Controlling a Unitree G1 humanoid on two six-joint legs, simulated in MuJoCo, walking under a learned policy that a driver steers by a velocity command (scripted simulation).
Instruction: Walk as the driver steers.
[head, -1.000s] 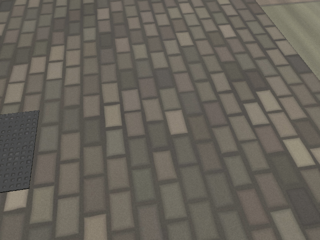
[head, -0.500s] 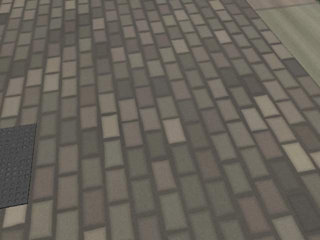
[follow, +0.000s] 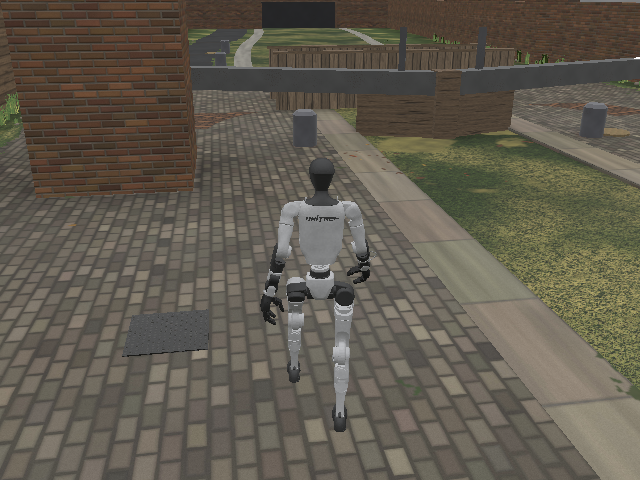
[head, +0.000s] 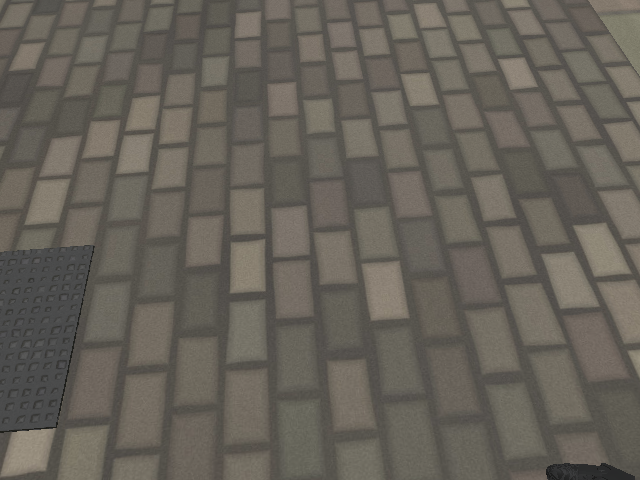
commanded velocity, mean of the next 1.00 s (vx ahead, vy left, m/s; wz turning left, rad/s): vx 0.41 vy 0.00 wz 0.21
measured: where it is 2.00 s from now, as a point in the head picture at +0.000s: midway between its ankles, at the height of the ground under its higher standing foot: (368, 427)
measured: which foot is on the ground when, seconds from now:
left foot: up 0.00-0.08, down 0.10-0.64, up 0.66-1.00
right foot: down 0.00-0.12, up 0.14-0.60, down 0.62-1.00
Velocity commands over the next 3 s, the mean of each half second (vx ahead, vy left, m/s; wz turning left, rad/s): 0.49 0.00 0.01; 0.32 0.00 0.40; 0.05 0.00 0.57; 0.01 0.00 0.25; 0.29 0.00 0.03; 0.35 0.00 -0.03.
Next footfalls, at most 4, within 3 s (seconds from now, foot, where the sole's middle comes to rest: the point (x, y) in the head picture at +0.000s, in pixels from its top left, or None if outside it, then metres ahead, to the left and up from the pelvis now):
0.10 left None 0.26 0.12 -0.77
0.62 right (426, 441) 0.56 -0.11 -0.77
1.10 left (306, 401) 0.63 0.14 -0.77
1.56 right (404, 378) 0.70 -0.07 -0.77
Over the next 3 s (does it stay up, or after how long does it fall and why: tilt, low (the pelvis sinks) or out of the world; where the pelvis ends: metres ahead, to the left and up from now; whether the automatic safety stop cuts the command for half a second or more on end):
stays up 0.86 0.24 0.00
